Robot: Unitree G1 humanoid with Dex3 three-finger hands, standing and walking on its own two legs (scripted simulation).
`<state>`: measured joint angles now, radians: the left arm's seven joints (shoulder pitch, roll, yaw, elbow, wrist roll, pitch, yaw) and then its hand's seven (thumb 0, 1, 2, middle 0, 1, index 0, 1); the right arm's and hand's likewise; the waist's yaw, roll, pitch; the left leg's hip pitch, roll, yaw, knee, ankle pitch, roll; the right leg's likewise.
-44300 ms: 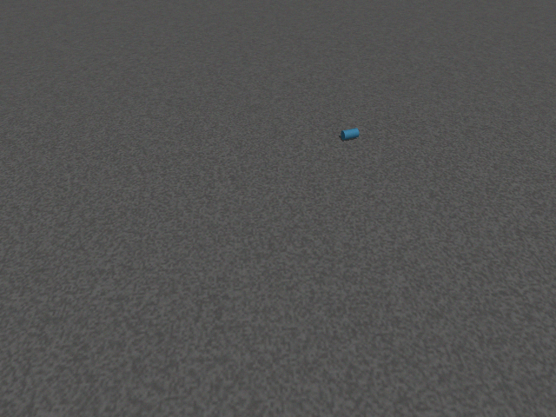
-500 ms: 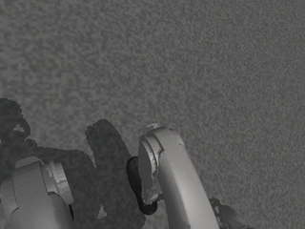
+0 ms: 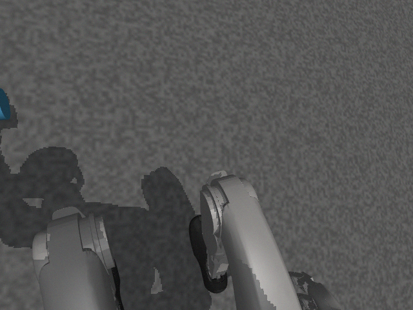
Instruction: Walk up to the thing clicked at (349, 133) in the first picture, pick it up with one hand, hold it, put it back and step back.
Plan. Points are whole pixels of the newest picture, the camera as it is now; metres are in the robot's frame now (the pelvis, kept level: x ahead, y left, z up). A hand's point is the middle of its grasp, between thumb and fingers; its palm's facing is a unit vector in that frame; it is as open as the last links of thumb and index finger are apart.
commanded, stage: lift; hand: left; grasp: from above
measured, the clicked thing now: out of the picture +0.51 +0.33 -0.19
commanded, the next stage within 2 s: hold in 1.68 s
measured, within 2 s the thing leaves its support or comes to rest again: neither
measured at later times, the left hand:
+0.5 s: hand out of the picture +0.44 +0.33 -0.06, palm faces -0.48 -0.11 -0.87, open 8.1 cm
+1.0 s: hand out of the picture +0.36 +0.30 +0.15, palm faces -0.44 -0.13 -0.89, open 8.2 cm
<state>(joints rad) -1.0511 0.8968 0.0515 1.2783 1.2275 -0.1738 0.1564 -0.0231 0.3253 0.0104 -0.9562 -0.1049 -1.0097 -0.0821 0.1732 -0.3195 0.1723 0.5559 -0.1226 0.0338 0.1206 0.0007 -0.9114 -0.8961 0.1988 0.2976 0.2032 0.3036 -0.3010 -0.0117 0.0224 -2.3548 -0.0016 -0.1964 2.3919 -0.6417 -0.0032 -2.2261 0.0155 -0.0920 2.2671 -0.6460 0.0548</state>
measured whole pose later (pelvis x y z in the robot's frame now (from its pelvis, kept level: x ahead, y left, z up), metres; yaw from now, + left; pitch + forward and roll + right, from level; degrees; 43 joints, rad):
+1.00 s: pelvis +0.01 +0.00 +0.23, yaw +8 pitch +26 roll -4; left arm -0.44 0.56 -0.06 0.71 0.99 -0.07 0.02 -0.03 0.32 0.09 -0.86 -0.24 -0.92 -0.22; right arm 0.16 -0.24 0.00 0.65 0.03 0.09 -0.02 0.01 -0.91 -0.89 0.20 0.30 0.20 0.30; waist -0.11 0.05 -0.17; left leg -1.54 0.04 -0.06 1.65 -0.58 0.00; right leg -1.49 -0.01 -0.02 1.59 -0.57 0.04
